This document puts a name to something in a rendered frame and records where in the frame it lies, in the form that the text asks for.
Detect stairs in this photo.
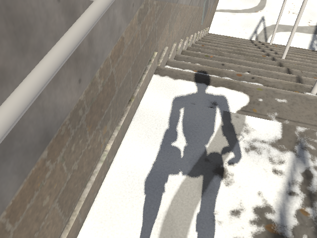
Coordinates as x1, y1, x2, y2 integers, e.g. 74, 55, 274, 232
164, 33, 317, 96

